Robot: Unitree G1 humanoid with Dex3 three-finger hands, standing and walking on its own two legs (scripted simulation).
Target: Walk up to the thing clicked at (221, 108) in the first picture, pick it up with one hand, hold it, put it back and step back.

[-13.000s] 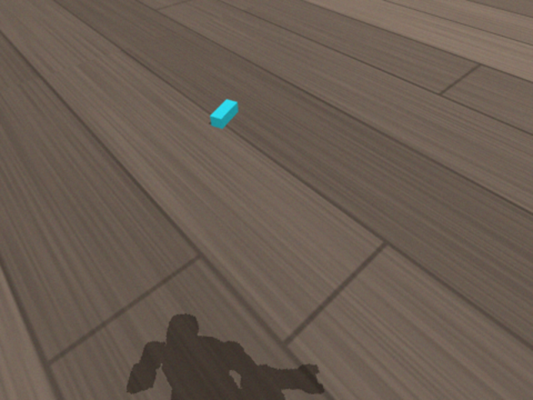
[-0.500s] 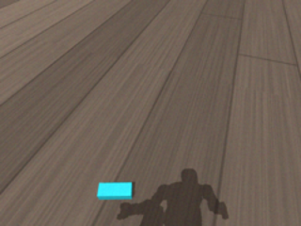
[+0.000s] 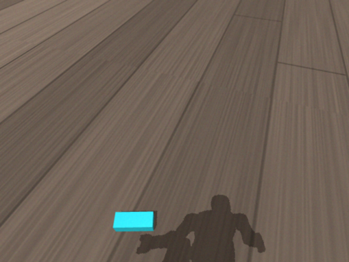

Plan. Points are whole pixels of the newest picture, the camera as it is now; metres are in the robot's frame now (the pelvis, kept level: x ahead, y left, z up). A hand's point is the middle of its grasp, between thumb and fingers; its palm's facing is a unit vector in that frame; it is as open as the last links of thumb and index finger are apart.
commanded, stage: stand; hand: left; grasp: from above
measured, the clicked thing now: (134, 221) +0.43 +0.24 -0.75
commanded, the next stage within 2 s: rise first in 0.40 s
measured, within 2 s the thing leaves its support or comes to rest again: neither
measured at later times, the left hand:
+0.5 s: hand out of the picture +0.07 +0.25 -0.16, palm faces -0.03 -0.94 -0.35, open 7.4 cm
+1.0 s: hand out of the picture +0.14 +0.26 -0.20, palm faces -0.09 -0.91 -0.40, open 13.2 cm
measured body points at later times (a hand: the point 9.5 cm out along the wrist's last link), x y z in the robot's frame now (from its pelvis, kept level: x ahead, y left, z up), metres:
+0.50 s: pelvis +0.00 +0.00 +0.00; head +0.02 +0.00 +0.45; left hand +0.07 +0.30 -0.13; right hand +0.07 -0.30 -0.13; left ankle +0.01 +0.13 -0.75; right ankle -0.01 -0.13 -0.75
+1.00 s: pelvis -0.01 +0.00 -0.06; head +0.06 +0.01 +0.39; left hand +0.14 +0.31 -0.18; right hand +0.11 -0.26 -0.16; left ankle +0.01 +0.13 -0.75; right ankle -0.01 -0.13 -0.75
